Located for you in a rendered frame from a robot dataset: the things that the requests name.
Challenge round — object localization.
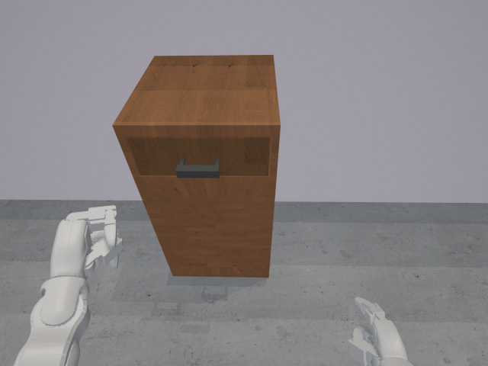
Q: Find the handle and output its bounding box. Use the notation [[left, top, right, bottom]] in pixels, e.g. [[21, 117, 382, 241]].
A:
[[175, 156, 220, 178]]

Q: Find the robot left forearm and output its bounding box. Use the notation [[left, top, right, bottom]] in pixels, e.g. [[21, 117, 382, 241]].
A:
[[13, 275, 90, 366]]

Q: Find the robot left hand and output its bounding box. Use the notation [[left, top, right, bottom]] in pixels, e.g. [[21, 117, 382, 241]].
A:
[[50, 205, 123, 280]]

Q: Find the robot right hand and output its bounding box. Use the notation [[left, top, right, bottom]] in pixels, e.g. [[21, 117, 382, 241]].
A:
[[348, 297, 408, 366]]

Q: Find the drawer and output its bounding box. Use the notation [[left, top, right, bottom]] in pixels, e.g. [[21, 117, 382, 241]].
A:
[[127, 136, 270, 176]]

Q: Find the cabinet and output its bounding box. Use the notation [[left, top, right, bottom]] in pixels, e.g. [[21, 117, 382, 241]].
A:
[[112, 55, 281, 278]]

